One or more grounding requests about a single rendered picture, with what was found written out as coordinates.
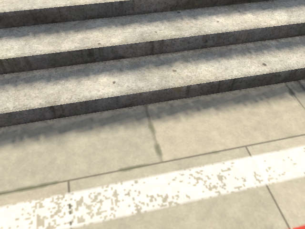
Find stairs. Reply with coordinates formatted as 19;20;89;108
0;0;305;128

